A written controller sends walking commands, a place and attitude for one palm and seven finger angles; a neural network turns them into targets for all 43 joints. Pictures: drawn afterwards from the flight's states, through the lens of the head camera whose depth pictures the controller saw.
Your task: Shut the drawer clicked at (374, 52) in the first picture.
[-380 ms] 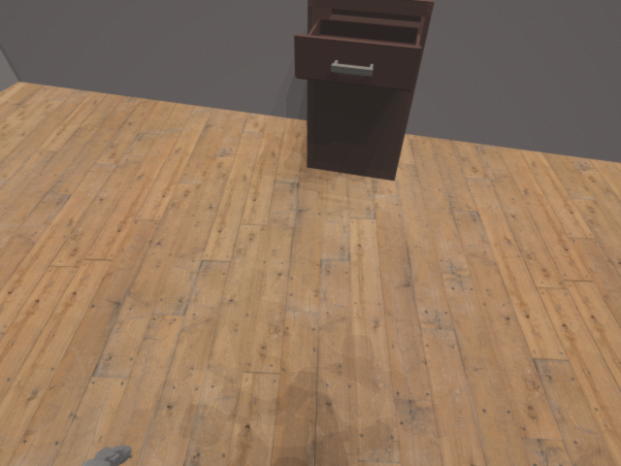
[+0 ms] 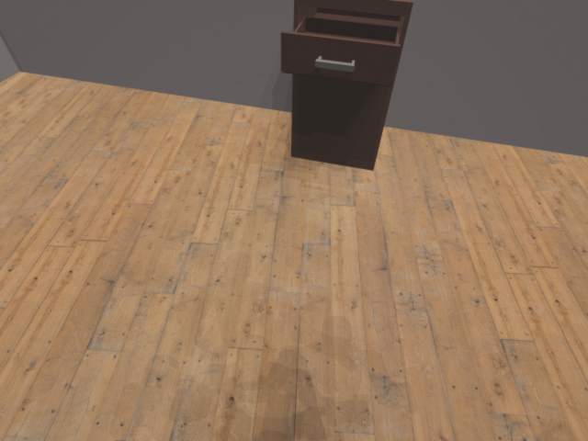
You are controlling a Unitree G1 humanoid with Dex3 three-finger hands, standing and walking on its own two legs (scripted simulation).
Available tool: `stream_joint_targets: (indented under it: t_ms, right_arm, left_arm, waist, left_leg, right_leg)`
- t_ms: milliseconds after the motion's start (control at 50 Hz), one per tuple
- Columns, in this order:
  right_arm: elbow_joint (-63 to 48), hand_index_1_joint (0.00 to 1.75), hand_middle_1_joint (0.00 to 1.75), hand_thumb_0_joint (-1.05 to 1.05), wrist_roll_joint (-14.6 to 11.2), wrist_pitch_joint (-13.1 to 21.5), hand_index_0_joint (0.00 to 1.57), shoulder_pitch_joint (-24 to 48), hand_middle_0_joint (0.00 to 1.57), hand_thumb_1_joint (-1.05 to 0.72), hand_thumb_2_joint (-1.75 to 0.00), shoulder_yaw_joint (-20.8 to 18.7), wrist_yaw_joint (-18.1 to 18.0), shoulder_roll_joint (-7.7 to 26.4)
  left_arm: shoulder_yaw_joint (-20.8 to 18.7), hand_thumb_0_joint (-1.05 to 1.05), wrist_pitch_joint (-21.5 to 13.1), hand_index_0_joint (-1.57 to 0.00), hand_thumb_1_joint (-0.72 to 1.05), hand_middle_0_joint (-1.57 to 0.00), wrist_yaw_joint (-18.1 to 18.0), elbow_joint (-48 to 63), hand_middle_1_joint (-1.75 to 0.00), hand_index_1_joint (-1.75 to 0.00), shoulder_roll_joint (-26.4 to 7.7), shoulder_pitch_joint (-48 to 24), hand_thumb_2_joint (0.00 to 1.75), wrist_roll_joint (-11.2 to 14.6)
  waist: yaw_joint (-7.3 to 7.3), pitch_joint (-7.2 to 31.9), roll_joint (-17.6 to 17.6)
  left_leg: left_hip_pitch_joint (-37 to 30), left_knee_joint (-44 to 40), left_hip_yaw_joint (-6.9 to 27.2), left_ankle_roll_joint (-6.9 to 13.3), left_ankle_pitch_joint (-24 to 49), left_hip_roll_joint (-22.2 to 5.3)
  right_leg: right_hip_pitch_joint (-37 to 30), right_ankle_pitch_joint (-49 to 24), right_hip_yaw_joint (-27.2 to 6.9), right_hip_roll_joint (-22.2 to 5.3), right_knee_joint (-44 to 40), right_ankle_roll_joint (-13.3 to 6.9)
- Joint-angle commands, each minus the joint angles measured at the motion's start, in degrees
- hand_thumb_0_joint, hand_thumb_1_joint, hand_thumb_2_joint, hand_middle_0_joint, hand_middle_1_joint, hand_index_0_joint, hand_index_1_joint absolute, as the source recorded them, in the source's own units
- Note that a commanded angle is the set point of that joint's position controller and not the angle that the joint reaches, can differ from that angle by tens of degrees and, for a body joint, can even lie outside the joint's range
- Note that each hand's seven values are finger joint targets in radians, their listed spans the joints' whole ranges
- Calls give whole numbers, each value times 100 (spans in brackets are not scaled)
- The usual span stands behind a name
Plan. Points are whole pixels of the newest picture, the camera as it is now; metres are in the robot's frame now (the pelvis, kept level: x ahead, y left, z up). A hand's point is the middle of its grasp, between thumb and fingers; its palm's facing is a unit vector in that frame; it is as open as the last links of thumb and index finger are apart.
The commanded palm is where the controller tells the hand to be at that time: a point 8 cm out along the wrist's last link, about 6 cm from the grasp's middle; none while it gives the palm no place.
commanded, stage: stand and wait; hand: left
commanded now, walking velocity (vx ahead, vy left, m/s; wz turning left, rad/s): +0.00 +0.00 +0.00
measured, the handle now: (335, 63) +1.33 -0.07 -0.07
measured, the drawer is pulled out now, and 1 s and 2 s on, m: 0.30 0.30 0.30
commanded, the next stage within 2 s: look at it before walking up in 0.44 s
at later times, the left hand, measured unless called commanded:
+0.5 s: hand out of the picture +0.07 +0.24 -0.15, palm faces -0.04 -0.94 -0.33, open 7.4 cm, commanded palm none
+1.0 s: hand out of the picture +0.07 +0.24 -0.15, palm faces -0.04 -0.94 -0.33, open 7.4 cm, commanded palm none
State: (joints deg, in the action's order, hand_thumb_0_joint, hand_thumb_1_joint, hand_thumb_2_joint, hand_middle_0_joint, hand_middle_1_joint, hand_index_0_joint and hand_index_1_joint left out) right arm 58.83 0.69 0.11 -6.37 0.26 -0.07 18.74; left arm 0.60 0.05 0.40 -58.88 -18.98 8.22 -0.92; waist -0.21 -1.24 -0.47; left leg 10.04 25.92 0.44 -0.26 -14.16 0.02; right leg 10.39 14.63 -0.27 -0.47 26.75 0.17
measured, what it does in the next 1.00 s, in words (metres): stands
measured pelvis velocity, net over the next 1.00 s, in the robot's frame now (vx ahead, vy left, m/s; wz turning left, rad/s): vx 0.00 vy -0.01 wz -0.01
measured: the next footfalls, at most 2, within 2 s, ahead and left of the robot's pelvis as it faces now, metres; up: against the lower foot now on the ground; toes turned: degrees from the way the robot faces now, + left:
right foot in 1.60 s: +0.14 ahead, -0.14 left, +0.00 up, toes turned -13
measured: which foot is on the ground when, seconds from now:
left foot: down 0.00-1.00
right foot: down 0.00-1.00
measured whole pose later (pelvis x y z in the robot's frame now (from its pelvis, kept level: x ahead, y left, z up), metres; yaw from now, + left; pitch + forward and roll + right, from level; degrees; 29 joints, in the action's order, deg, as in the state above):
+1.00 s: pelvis +0.00 -0.01 +0.01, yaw -1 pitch -2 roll +0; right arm 63.6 0.3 0.3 -6.9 0.3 -0.1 19.4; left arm 0.4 -0.4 0.4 -62.7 -19.3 7.9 -1.0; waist 0.0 -1.7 -0.2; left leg 8.0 21.5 0.2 -0.9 -11.6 -0.8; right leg 8.6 12.0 -0.5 0.3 22.4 -0.3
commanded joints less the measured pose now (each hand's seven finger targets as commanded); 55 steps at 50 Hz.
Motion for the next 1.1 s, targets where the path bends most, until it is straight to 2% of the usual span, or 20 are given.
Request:
stream_joint_targets:
  t_ms: [0,240,560,700,1080]
  right_arm:
    - [-328,30,30,0,5,179,20,338,20,-90,-90,-283,-70,1184]
    - [-35,30,30,0,-7,176,20,258,20,-90,-90,-255,-67,1241]
    - [93,30,30,0,-10,183,20,202,20,-90,-90,-245,-57,1250]
    - [107,30,30,0,-18,188,20,188,20,-90,-90,-247,-56,1243]
    - [134,30,30,0,-24,183,20,233,20,-90,-90,-234,-70,1243]
  left_arm:
    - [-278,0,-143,-20,90,-20,-103,366,-30,-30,-1225,-300,90,39]
    - [-256,0,-133,-20,90,-20,-93,101,-30,-30,-1256,-296,90,41]
    - [-257,0,-138,-20,90,-20,-91,43,-30,-30,-1242,-311,90,30]
    - [-263,0,-148,-20,90,-20,-96,42,-30,-30,-1243,-297,90,26]
    - [-258,0,-167,-20,90,-20,-101,-9,-30,-30,-1239,-248,90,32]
  waist:
    - [28,441,33]
    - [16,182,9]
    - [20,164,-11]
    - [31,317,2]
    - [22,311,14]
  left_leg:
    - [-142,-432,485,229,948,-607]
    - [-39,-671,515,200,650,-641]
    - [-86,-780,534,181,611,-655]
    - [-198,-763,529,180,799,-679]
    - [-335,-778,462,155,1019,-701]
  right_leg:
    - [-65,-882,-580,-628,-539,-229]
    - [-27,-543,-618,-625,-739,-215]
    - [-17,-455,-663,-622,-854,-201]
    - [-108,-696,-637,-622,-816,-202]
    - [-215,-1105,-645,-650,-880,-200]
